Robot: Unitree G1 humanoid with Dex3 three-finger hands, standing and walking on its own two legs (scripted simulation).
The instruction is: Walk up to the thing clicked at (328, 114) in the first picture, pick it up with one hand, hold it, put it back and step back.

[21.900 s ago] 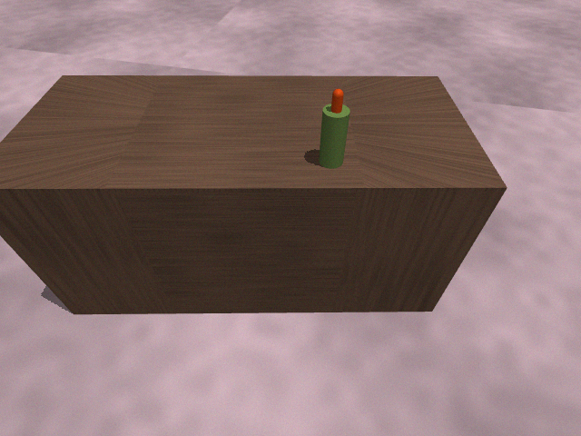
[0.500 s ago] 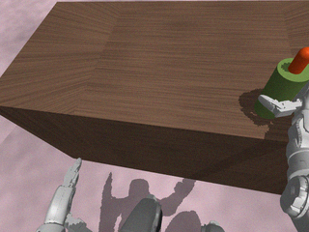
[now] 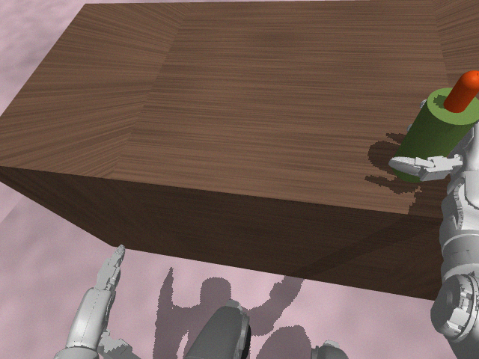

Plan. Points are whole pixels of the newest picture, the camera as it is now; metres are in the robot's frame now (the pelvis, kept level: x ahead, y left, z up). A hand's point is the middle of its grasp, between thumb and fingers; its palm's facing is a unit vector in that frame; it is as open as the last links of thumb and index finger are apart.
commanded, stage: open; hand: right
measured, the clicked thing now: (437, 129) +0.50 -0.18 +0.08
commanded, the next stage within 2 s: withdraw in 0.10 s
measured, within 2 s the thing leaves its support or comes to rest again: neither
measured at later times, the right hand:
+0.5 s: hand out of the picture +0.51 -0.23 +0.11, palm faces +0.22 +0.97 -0.01, open 14.2 cm
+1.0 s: hand out of the picture +0.48 -0.38 +0.16, palm faces +0.48 +0.83 -0.29, open 17.4 cm
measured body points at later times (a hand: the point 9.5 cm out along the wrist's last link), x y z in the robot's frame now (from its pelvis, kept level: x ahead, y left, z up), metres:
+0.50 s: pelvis +0.01 +0.00 +0.02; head +0.11 -0.03 +0.46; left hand +0.15 +0.28 +0.02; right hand +0.49 -0.29 +0.12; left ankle +0.08 +0.14 -0.64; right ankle -0.01 -0.13 -0.64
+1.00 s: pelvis +0.02 +0.00 +0.06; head +0.11 -0.02 +0.50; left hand +0.15 +0.28 +0.01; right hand +0.45 -0.42 +0.18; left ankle +0.08 +0.14 -0.64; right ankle -0.01 -0.13 -0.64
